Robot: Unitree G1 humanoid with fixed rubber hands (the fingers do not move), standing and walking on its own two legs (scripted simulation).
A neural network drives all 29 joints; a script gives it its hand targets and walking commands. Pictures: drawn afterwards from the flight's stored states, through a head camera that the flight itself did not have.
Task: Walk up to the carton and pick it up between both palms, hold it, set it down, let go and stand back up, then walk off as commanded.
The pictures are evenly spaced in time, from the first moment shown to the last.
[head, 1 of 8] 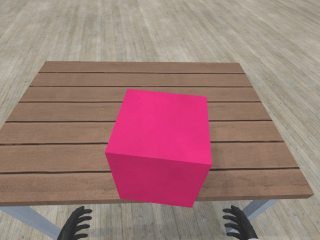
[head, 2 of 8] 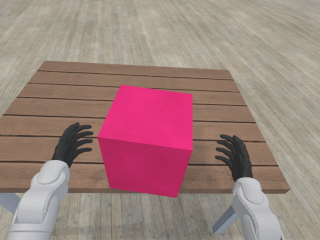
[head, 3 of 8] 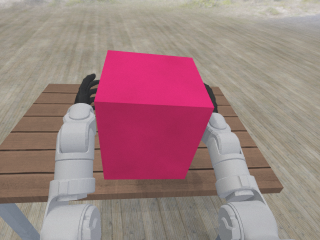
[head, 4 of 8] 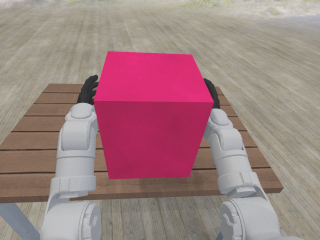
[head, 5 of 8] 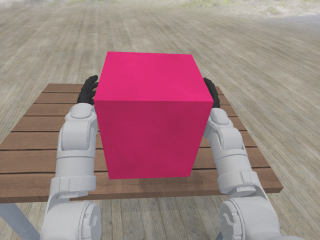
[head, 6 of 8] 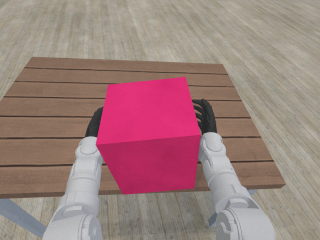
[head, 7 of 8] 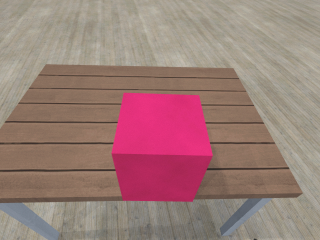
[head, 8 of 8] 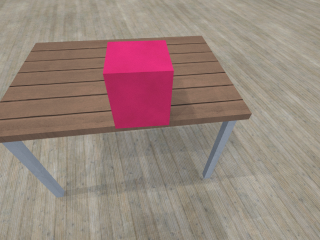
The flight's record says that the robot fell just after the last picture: no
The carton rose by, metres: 0.17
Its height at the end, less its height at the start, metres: +0.00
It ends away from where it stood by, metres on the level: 0.01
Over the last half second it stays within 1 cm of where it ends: yes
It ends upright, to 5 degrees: yes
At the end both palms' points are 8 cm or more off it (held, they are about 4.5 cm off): yes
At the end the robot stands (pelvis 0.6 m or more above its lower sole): yes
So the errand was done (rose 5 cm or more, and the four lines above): yes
